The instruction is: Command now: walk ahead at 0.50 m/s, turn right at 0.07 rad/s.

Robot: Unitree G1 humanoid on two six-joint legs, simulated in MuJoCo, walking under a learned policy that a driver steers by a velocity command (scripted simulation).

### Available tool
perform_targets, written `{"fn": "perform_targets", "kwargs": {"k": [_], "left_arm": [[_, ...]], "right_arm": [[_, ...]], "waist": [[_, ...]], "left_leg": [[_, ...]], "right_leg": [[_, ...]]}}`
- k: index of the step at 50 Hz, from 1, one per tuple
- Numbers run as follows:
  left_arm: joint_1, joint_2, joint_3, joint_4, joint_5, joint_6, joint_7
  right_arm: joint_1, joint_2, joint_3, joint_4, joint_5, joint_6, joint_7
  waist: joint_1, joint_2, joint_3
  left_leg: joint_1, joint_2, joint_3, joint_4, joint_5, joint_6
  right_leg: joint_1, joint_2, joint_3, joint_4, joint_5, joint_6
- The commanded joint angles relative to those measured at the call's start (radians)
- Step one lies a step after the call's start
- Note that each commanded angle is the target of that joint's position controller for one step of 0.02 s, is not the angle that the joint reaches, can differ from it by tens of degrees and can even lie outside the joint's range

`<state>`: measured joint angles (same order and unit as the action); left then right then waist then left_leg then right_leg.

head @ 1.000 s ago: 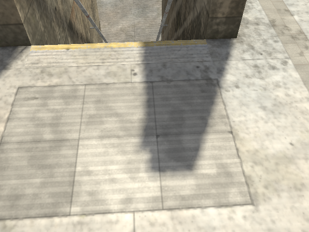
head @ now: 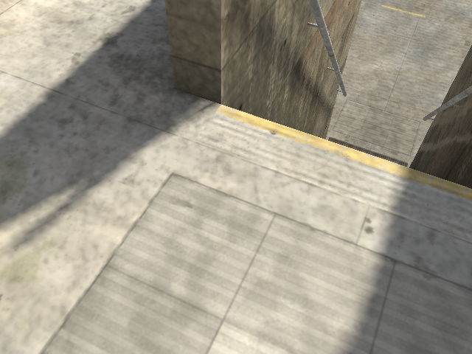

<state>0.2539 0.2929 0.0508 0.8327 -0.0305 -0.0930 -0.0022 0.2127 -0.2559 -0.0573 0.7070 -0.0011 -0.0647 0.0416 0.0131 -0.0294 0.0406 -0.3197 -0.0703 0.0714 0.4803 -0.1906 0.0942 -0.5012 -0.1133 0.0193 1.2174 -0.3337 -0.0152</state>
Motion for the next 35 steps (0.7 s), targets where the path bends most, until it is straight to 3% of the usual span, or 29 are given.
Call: {"fn": "perform_targets", "kwargs": {"k": [1, 5, 9, 15, 18, 19, 20, 21, 22, 23, 24, 25, 26, 27, 28, 30, 32, 35], "left_arm": [[0.079, 0.079, 0.026, -0.029, 0.002, 0.025, 0.006], [-0.009, 0.059, 0.028, -0.053, 0.004, 0.032, 0.009], [-0.101, 0.035, 0.02, -0.078, 0.008, 0.021, -0.012], [-0.247, 0.007, 0.002, -0.171, 0.011, 0.017, -0.053], [-0.215, 0.032, 0.015, -0.202, 0.008, 0.022, -0.07], [-0.155, 0.055, 0.027, -0.198, 0.008, 0.027, -0.07], [-0.036, 0.1, 0.05, -0.179, 0.006, 0.029, -0.065], [0.128, 0.162, 0.082, -0.145, 0.009, 0.033, -0.049], [0.205, 0.27, 0.107, -0.133, 0.013, 0.038, -0.027], [0.203, 0.256, 0.094, -0.152, 0.014, 0.025, -0.031], [0.192, 0.184, 0.077, -0.152, 0.021, 0.022, -0.03], [0.127, 0.146, 0.066, -0.16, 0.015, 0.019, -0.029], [0.054, 0.12, 0.056, -0.176, 0.01, 0.02, -0.03], [0.004, 0.091, 0.046, -0.195, 0.016, 0.021, -0.027], [-0.018, 0.086, 0.043, -0.209, 0.022, 0.022, -0.023], [-0.023, 0.109, 0.049, -0.211, 0.021, 0.018, -0.015], [-0.002, 0.137, 0.057, -0.203, 0.019, 0.019, -0.002], [0.042, 0.144, 0.059, -0.188, 0.008, 0.031, 0.011]], "right_arm": [[0.003, -0.104, -0.031, -0.032, -0.007, -0.047, -0.001], [0.048, -0.113, -0.036, 0.017, -0.017, -0.054, -0.023], [0.055, -0.125, -0.034, 0.041, -0.011, -0.051, -0.039], [0.133, -0.151, -0.043, 0.1, 0.002, -0.013, -0.055], [0.103, -0.188, -0.05, 0.091, 0.006, 0.01, -0.069], [0.093, -0.204, -0.053, 0.086, 0.008, 0.016, -0.076], [0.078, -0.216, -0.055, 0.083, 0.009, 0.022, -0.081], [0.053, -0.216, -0.05, 0.072, 0.015, 0.017, -0.084], [0.137, -0.092, -0.012, 0.032, -0.018, -0.007, -0.07], [0.141, -0.073, 0.008, 0.01, -0.008, -0.052, -0.048], [0.017, -0.146, -0.013, -0.016, 0.031, -0.08, -0.031], [-0.027, -0.147, -0.008, -0.037, 0.04, -0.092, -0.028], [-0.032, -0.139, -0.011, -0.029, 0.019, -0.091, -0.034], [-0.019, -0.15, -0.02, -0.025, 0.0, -0.08, -0.04], [0.002, -0.147, -0.024, -0.026, -0.006, -0.065, -0.039], [0.02, -0.122, -0.02, -0.028, -0.014, -0.042, -0.044], [-0.04, -0.1, -0.011, -0.051, -0.018, -0.032, -0.051], [-0.162, -0.07, 0.004, -0.077, -0.014, -0.036, -0.047]], "waist": [[0.019, 0.072, -0.093], [-0.01, 0.069, -0.027], [-0.047, 0.075, 0.002], [-0.101, 0.063, 0.056], [-0.052, 0.113, -0.007], [-0.013, 0.14, -0.053], [0.056, 0.143, -0.119], [0.151, 0.098, -0.2], [0.098, -0.146, -0.305], [0.077, -0.165, -0.452], [0.124, -0.071, -0.36], [0.088, -0.01, -0.229], [0.035, 0.065, -0.146], [-0.001, 0.057, -0.107], [-0.028, 0.03, -0.095], [-0.045, 0.008, -0.084], [-0.032, -0.007, -0.061], [0.022, -0.046, -0.057]], "left_leg": [[0.139, 0.297, -0.24, -0.294, 0.299, 0.162], [0.177, 0.27, -0.097, -0.33, 0.367, 0.115], [0.23, 0.258, -0.002, -0.356, 0.342, 0.06], [0.457, 0.336, 0.051, -0.28, 0.49, 0.055], [0.479, 0.34, 0.097, -0.129, 0.897, 0.03], [0.473, 0.338, 0.108, -0.028, 1.05, 0.02], [0.425, 0.323, 0.118, 0.137, 1.092, 0.004], [0.265, 0.277, 0.131, 0.385, 0.924, -0.032], [-0.154, 0.135, 0.111, 0.767, 0.115, -0.091], [-0.396, -0.011, -0.12, 0.975, -0.409, -0.101], [-0.495, 0.061, -0.204, 0.983, -0.331, -0.075], [-0.499, 0.105, -0.187, 0.891, -0.238, -0.06], [-0.449, 0.144, -0.17, 0.795, -0.191, -0.068], [-0.381, 0.169, -0.165, 0.728, -0.156, -0.082], [-0.328, 0.179, -0.163, 0.695, -0.135, -0.096], [-0.292, 0.179, -0.136, 0.615, -0.1, -0.133], [-0.288, 0.163, -0.115, 0.484, -0.009, -0.162], [-0.227, 0.115, -0.106, 0.23, 0.193, -0.17]], "right_leg": [[-0.101, -0.059, 0.066, -0.033, 0.104, 0.005], [-0.219, -0.017, 0.116, -0.198, 0.296, 0.021], [-0.209, 0.015, 0.067, -0.425, 0.484, 0.008], [-0.314, 0.034, -0.021, -0.572, 0.364, -0.031], [-0.17, 0.109, -0.118, -0.586, 0.213, -0.08], [-0.074, 0.147, -0.144, -0.578, 0.163, -0.103], [0.096, 0.18, -0.145, -0.607, 0.163, -0.135], [0.375, 0.17, -0.072, -0.696, 0.24, -0.182], [0.767, -0.09, 0.359, -0.685, 0.268, -0.325], [0.947, -0.238, 0.829, -0.849, 0.169, -0.465], [0.894, -0.199, 0.697, -0.89, 0.156, -0.393], [0.735, -0.159, 0.548, -0.9, 0.205, -0.347], [0.574, -0.114, 0.446, -0.915, 0.293, -0.312], [0.46, -0.08, 0.378, -0.94, 0.366, -0.298], [0.384, -0.057, 0.352, -0.966, 0.392, -0.296], [0.29, -0.032, 0.295, -0.987, 0.477, -0.3], [0.227, 0.0, 0.239, -0.992, 0.496, -0.283], [0.206, 0.054, 0.198, -0.96, 0.398, -0.227]]}}
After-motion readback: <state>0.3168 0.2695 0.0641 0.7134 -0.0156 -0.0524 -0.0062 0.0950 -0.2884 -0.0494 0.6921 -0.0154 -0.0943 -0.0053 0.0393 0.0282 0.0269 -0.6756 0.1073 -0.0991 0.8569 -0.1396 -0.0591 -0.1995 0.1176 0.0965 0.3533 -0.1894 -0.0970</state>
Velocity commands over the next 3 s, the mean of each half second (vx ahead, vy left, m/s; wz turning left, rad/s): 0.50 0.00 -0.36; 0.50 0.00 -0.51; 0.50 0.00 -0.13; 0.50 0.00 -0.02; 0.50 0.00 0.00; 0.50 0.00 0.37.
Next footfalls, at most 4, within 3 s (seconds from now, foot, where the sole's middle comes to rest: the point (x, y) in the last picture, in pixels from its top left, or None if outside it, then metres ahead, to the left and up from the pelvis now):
0.42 right None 0.38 -0.16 -0.77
0.88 left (266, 274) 0.70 -0.07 -0.77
1.38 right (373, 247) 0.80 -0.41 -0.77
1.90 left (340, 176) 1.09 -0.35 -0.77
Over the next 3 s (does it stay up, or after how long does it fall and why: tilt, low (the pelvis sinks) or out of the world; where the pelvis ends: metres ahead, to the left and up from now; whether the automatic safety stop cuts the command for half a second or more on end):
stays up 1.09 -0.41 -0.05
